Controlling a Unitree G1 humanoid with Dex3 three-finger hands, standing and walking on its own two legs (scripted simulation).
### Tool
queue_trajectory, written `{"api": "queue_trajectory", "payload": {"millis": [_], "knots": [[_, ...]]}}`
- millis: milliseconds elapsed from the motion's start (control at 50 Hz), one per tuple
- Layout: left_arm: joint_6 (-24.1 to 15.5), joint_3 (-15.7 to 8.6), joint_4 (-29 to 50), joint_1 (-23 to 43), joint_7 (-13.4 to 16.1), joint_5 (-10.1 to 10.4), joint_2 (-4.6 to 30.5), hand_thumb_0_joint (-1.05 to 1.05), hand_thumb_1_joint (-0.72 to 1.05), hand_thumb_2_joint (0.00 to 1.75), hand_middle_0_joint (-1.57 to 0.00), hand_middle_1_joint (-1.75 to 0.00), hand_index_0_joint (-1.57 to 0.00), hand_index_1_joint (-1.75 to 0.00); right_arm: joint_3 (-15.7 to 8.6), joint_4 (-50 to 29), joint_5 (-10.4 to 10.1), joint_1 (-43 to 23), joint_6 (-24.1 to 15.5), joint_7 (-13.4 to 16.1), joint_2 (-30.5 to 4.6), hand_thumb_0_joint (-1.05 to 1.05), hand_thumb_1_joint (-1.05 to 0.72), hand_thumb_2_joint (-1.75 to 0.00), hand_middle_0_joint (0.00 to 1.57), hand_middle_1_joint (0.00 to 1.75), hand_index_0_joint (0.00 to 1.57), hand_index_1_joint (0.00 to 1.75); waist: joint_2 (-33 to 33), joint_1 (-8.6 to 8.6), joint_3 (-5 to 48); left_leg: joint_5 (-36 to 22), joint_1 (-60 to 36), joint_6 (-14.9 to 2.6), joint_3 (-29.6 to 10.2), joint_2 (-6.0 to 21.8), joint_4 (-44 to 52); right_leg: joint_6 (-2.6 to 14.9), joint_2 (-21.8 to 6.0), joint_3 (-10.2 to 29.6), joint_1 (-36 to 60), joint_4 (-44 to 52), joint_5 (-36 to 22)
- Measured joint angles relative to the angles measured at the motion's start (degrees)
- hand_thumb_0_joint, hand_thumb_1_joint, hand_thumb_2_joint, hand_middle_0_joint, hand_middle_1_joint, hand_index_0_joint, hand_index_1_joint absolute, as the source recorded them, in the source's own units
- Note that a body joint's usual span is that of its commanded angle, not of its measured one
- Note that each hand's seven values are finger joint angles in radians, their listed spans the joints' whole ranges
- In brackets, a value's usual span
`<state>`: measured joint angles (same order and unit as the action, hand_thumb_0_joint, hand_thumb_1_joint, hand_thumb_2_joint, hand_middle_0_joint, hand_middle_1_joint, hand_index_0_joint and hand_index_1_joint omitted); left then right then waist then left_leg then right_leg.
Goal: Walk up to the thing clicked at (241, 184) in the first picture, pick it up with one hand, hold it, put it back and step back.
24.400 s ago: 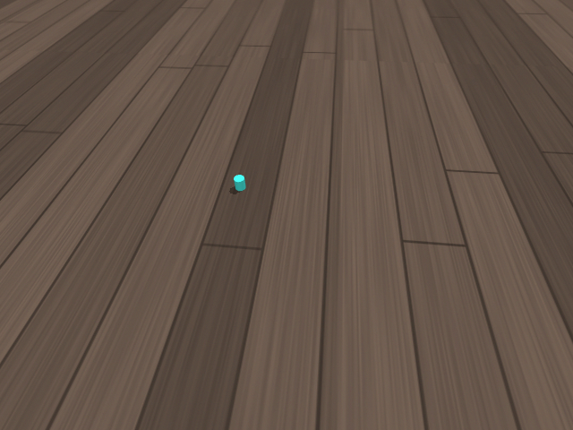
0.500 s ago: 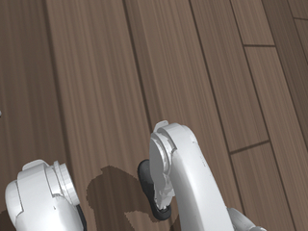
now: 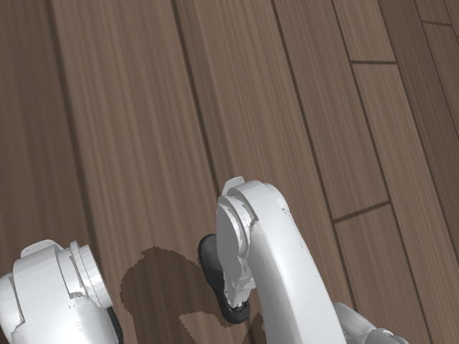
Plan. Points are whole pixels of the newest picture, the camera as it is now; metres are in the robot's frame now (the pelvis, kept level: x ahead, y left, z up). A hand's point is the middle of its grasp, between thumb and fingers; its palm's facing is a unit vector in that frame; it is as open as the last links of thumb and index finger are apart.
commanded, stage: open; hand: left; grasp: from above
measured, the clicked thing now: out of the picture +0.43 +0.32 -0.26
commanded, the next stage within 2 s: withdraw in 0.94 s
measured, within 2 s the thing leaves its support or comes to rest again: neither
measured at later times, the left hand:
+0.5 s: hand out of the picture +0.42 +0.31 -0.25, palm faces -0.45 -0.16 -0.88, open 11.3 cm
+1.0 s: hand out of the picture +0.42 +0.32 -0.25, palm faces -0.46 -0.17 -0.87, open 13.8 cm
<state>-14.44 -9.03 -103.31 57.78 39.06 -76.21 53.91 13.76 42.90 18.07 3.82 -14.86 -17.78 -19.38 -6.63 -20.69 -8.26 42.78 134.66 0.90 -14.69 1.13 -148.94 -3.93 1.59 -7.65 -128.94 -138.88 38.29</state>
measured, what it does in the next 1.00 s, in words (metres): stands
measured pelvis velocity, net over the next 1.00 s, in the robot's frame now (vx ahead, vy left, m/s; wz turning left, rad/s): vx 0.00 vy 0.00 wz -0.01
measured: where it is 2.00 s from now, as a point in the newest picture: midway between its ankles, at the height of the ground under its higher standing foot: (175, 326)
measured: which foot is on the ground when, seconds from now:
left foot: down 0.00-1.00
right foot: down 0.00-1.00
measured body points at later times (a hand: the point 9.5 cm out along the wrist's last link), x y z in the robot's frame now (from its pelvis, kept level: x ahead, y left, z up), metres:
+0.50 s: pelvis +0.00 +0.00 +0.00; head +0.26 +0.13 +0.34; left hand +0.44 +0.32 -0.20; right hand +0.06 -0.26 -0.06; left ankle +0.06 +0.13 -0.26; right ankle +0.11 -0.13 -0.26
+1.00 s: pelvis +0.00 +0.00 +0.00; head +0.27 +0.12 +0.34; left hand +0.44 +0.32 -0.20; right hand +0.06 -0.26 -0.06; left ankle +0.06 +0.13 -0.26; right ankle +0.11 -0.13 -0.26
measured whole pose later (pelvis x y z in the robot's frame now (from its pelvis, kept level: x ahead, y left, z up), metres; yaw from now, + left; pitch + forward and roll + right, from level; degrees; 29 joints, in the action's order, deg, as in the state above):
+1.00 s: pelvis +0.00 +0.00 +0.00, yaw -1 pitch +27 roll -14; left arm -14.8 -8.6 -101.7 57.2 38.0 -74.5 55.0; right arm 14.6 42.0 17.4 3.7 -16.1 -18.1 -20.1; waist -7.1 -20.5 -9.7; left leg 42.7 134.3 1.0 -15.3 1.1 -148.4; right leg -4.0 1.7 -8.3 -128.3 -137.9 38.0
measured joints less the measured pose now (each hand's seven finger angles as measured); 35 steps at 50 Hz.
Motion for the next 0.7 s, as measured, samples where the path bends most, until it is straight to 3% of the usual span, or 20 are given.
{"api": "queue_trajectory", "payload": {"millis": [100, 220, 460, 700], "knots": [[-0.1, 0.4, -0.2, 0.0, 0.4, 0.5, 0.3, -0.03, 0.27, 0.41, -0.67, -0.73, -0.93, -0.65, 0.5, -0.2, 0.1, -0.3, -0.3, -0.1, 0.0, 0.0, -0.91, -0.91, 0.2, 0.3, 0.2, 0.3, -0.1, 0.0, -0.4, -0.1, -0.1, 0.05, -0.3, 0.1, 0.1, -0.08, 0.1, -0.3, 0.2, 0.3, -0.3], [0.1, 0.9, 0.1, -0.1, 0.1, 1.1, 0.5, -0.02, 0.22, 0.52, -0.62, -0.78, -0.78, -0.71, 1.1, -0.3, -0.1, -0.3, -0.8, -0.2, -0.1, 0.0, -0.91, -0.9, 0.2, 0.3, 0.2, 0.3, -0.5, -0.02, -0.7, -0.2, -0.3, 0.03, -0.5, 0.1, 0.1, -0.14, 0.2, -0.4, 0.4, 0.4, -0.5], [0.1, 1.2, 0.9, -0.5, 0.4, 0.9, 0.3, 0.0, -0.09, 0.76, -0.43, -0.9, -0.44, -0.84, 0.8, -0.1, -0.3, -0.1, -1.2, -0.4, -0.3, 0.0, -0.9, -0.91, 0.2, 0.3, 0.2, 0.3, -0.7, 0.14, -0.5, -0.1, -0.3, -0.11, -0.7, 0.0, 0.2, -0.07, 0.2, -0.6, 0.8, 0.9, -0.3], [1.0, 0.3, 1.7, -0.3, 0.1, 1.0, 0.7, 0.0, -0.34, 0.94, -0.22, -0.97, -0.22, -0.97, 0.7, -0.4, -0.5, -0.3, -1.8, -1.1, -0.6, 0.0, -0.9, -0.91, 0.2, 0.3, 0.2, 0.3, -0.8, -0.09, -0.8, 0.0, -0.1, -0.12, -0.7, -0.2, 0.1, -0.08, 0.1, -0.7, 0.7, 0.8, -0.1]]}}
